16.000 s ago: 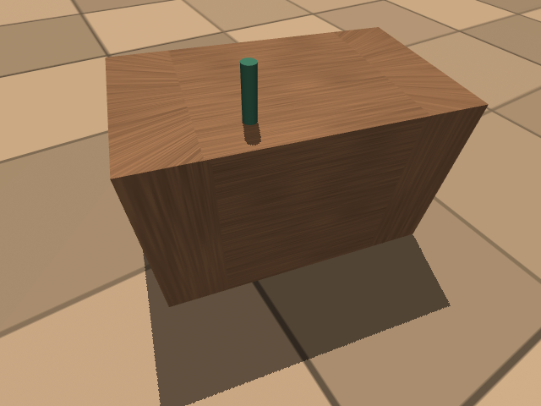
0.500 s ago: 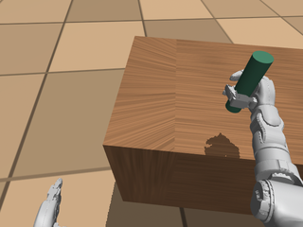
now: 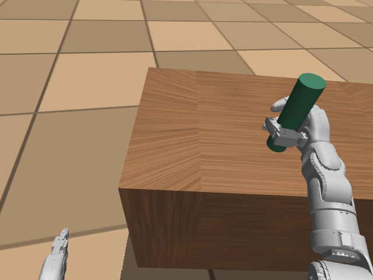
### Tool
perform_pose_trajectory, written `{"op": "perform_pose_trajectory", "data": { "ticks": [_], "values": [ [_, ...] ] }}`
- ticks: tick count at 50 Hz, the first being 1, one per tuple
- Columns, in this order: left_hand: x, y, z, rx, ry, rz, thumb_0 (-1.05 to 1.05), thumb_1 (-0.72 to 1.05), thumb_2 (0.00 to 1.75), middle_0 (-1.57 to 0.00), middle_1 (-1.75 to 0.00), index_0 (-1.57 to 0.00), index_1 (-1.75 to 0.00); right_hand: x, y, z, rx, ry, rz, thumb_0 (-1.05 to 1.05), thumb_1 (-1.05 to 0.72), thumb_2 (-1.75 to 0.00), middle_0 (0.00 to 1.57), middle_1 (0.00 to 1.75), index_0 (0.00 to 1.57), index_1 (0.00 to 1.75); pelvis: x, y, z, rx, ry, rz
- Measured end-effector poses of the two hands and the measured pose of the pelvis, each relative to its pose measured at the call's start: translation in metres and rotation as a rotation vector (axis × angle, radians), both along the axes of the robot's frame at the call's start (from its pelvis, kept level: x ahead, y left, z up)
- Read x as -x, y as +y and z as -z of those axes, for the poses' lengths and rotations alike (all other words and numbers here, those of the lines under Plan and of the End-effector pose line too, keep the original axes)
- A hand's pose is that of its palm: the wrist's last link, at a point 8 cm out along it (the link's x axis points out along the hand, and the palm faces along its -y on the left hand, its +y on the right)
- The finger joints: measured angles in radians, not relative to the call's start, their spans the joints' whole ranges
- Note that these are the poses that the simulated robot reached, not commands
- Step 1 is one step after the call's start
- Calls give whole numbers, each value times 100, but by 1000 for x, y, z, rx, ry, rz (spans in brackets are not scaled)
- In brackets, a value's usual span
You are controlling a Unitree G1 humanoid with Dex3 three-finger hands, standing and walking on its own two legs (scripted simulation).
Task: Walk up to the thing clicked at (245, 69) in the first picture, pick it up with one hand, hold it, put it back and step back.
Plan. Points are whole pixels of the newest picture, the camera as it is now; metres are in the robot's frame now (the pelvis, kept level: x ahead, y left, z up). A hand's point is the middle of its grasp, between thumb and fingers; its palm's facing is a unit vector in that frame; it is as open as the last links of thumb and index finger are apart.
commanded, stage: lift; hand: right
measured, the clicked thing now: (291, 117) +0.38 -0.19 +0.20
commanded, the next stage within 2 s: hold in 0.48 s
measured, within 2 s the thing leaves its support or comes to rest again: neither
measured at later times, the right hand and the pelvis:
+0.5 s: hand (292, 128) +0.34 -0.18 +0.21, palm faces +0.09 +1.00 -0.03, open 5.6 cm; pelvis -0.01 +0.00 +0.01, yaw -1 degrees
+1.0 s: hand (300, 122) +0.34 -0.18 +0.23, palm faces +0.08 +1.00 -0.03, open 5.6 cm; pelvis +0.00 +0.00 +0.01, yaw -1 degrees
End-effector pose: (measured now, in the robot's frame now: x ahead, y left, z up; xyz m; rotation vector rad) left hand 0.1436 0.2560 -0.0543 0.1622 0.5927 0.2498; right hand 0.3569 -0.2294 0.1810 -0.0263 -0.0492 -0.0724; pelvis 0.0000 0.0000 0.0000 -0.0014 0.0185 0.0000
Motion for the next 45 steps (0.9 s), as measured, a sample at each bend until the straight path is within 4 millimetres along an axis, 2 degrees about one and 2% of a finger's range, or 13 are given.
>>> {"op": "perform_pose_trajectory", "data": {
  "ticks": [10, 17, 26, 45],
  "values": [
    [7, -2, 1, 11, -11, 3, -1, -54, 4, -5, -5, -4, -4, 25, -2, -13, 1, -7, 15, -2, -11, -114, 96, 113, 100, 114, 9, 0, -3, 1, -31, 3],
    [5, -2, -1, 12, -33, 7, -1, -54, 4, -5, -4, -4, -4, 35, -2, -22, 3, -6, 15, -2, -11, -114, 96, 113, 100, 114, 12, 0, -4, -1, -44, 5],
    [5, -2, 4, 23, -19, 3, -1, -54, 5, -5, -4, -4, -4, 39, -2, -28, 2, 9, 15, -2, -11, -114, 96, 113, 100, 114, 11, -1, -6, -2, -49, 9],
    [-12, -9, 6, 48, -23, 19, -1, -54, 5, -5, -5, -5, -5, 43, -6, -43, 8, 8, 16, -2, -11, -114, 96, 113, 100, 114, 1, -3, -8, -4, -54, 16]
  ]
}}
